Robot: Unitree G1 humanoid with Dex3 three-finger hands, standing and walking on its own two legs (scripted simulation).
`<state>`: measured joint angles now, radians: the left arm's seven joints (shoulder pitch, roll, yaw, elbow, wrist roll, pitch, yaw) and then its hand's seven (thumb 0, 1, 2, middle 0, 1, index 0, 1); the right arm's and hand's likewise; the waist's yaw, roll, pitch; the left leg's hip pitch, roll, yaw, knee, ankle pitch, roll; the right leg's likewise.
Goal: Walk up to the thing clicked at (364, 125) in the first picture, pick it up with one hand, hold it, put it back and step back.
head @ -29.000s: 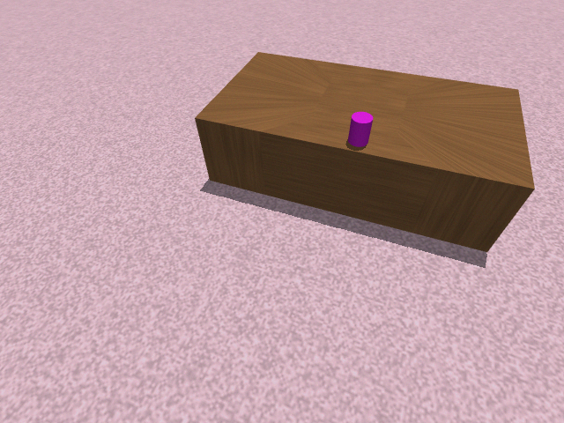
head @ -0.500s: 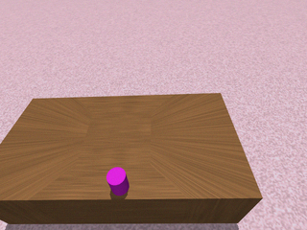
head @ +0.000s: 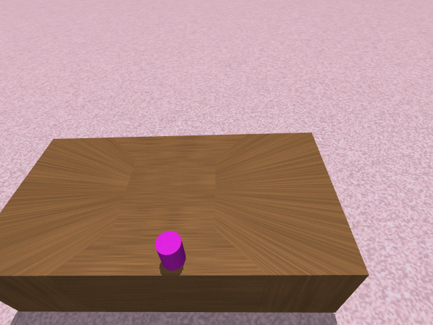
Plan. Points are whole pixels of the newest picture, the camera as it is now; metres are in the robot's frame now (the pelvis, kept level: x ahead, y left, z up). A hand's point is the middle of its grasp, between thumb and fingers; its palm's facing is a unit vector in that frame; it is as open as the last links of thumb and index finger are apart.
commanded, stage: home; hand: left
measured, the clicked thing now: (171, 250) +0.44 +0.20 -0.33
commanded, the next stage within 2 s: stand in 0.64 s
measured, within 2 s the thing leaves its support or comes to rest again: neither
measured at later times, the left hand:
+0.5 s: hand out of the picture +0.08 +0.25 -0.15, palm faces -0.04 -0.94 -0.35, open 17.7 cm
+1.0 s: hand out of the picture +0.11 +0.24 -0.15, palm faces -0.03 -0.93 -0.36, open 14.4 cm
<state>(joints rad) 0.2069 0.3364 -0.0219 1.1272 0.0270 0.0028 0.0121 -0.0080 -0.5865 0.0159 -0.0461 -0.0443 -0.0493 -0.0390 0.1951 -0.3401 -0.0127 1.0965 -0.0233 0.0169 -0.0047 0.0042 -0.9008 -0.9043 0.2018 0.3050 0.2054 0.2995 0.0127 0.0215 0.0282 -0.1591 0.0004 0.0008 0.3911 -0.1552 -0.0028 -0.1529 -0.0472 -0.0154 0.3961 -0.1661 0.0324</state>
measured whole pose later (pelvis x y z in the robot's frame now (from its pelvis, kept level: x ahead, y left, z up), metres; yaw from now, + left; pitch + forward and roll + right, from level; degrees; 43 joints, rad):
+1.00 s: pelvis +0.03 -0.01 +0.00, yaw +0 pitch -3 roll +0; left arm 0.10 0.33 -0.01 1.14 0.01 -0.01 0.00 -0.01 -0.16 0.45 -0.17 -0.24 -0.17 -0.23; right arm 0.11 -0.35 0.00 1.13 -0.01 0.00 -0.01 0.00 -0.90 -0.90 0.20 0.30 0.21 0.30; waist 0.00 0.02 0.04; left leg -0.09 0.02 0.00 0.32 -0.16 -0.02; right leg -0.10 -0.03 -0.02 0.34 -0.18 0.02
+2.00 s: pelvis +0.04 -0.02 +0.01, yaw -1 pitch -3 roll +0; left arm 0.11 0.34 0.00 1.13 0.01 -0.01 0.00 0.00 0.91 0.90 -0.20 -0.30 -0.20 -0.30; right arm 0.12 -0.35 -0.01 1.13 -0.01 0.00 0.00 0.00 -0.90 -0.90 0.20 0.30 0.21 0.30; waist 0.00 0.01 0.05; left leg -0.08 0.04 0.01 0.31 -0.17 -0.03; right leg -0.09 -0.01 -0.01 0.33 -0.19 0.01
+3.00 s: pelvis +0.05 -0.02 +0.01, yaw -2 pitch -2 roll +0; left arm 0.11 0.34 -0.01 1.12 0.01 -0.01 0.00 0.00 0.91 0.90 -0.20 -0.30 -0.20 -0.30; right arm 0.12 -0.35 -0.01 1.13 -0.01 -0.01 0.00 0.00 -0.90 -0.90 0.20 0.30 0.20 0.30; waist 0.00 0.01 0.05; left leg -0.08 0.04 0.02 0.30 -0.19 -0.04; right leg -0.09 -0.01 0.00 0.33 -0.20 0.00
